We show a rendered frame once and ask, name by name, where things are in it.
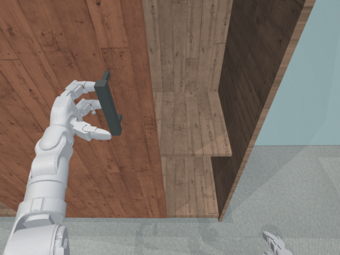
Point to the robot right hand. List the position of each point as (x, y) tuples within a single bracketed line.
[(277, 245)]

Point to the robot left hand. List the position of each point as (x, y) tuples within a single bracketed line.
[(64, 110)]

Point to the robot left upper arm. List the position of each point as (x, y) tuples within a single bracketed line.
[(42, 240)]

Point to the left robot forearm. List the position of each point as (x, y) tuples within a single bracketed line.
[(43, 202)]

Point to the handle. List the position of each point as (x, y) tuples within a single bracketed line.
[(107, 104)]

